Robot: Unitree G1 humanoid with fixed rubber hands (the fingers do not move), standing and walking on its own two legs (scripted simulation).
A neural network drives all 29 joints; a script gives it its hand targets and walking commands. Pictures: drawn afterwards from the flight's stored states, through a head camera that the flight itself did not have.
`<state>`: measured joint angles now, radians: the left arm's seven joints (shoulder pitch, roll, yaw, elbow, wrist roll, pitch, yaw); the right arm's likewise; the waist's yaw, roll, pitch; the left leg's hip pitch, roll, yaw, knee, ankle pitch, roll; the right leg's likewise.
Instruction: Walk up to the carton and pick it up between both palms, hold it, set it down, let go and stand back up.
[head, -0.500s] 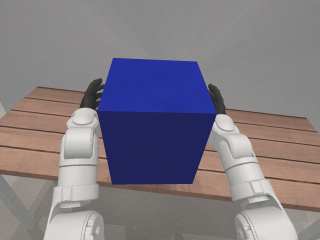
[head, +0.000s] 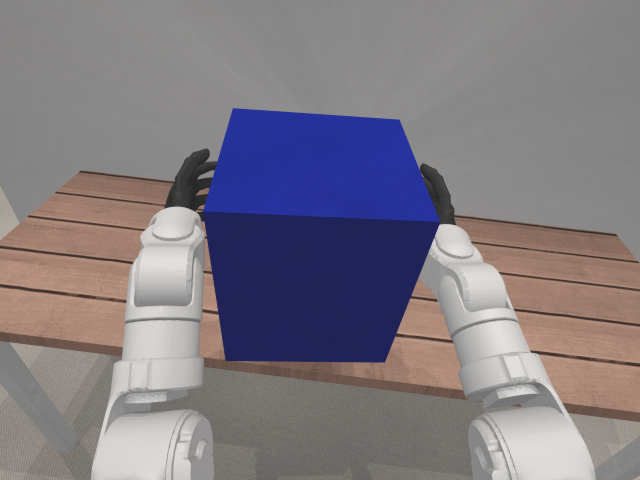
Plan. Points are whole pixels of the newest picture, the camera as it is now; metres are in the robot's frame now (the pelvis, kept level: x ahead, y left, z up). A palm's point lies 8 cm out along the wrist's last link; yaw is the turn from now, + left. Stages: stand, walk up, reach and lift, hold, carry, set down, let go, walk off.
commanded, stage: hold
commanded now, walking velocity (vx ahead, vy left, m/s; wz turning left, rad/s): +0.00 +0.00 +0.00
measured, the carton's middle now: (312, 240) +0.38 +0.00 +0.16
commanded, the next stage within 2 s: none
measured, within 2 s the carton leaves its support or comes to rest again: neither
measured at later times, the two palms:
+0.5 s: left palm (180, 212) +0.36 +0.16 +0.20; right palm (432, 230) +0.36 -0.14 +0.19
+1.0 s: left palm (184, 213) +0.37 +0.16 +0.20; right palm (434, 227) +0.37 -0.15 +0.19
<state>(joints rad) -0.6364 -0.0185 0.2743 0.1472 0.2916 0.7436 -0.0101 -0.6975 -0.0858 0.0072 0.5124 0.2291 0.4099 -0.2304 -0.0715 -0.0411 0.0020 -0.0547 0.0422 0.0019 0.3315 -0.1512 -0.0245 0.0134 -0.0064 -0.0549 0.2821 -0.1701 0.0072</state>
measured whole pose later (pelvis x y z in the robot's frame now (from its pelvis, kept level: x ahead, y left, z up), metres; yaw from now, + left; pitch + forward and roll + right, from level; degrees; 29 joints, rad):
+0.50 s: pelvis +0.00 +0.01 +0.00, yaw +0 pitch -7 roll -1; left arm -0.63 0.00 0.26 0.14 0.29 0.73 -0.02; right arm -0.68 -0.08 0.02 0.50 0.25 0.39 -0.25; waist -0.08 -0.04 0.01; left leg -0.06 0.04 0.00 0.35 -0.16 -0.02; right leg 0.02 -0.01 -0.05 0.28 -0.17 0.01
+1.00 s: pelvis +0.00 +0.00 +0.00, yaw +0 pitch -8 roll -1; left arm -0.65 -0.01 0.28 0.18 0.30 0.73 -0.02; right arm -0.71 -0.08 0.00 0.54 0.23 0.40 -0.23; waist -0.08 -0.04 0.01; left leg -0.05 0.04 0.00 0.34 -0.16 -0.02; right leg 0.02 -0.01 -0.06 0.28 -0.17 0.01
